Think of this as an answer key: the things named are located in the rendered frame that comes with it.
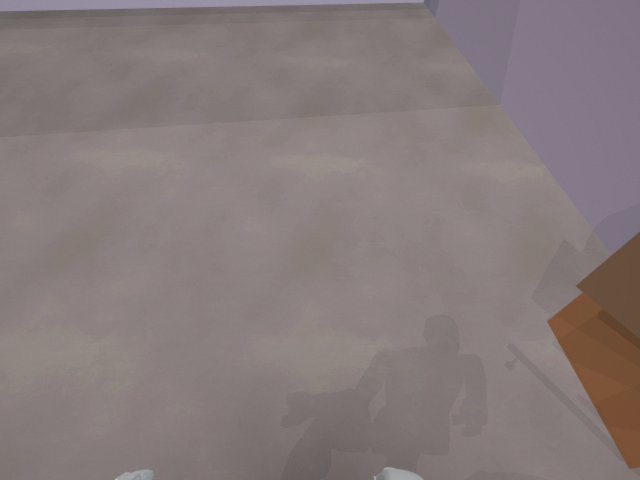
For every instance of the cupboard door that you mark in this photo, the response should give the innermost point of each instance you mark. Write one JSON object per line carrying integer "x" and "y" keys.
{"x": 615, "y": 285}

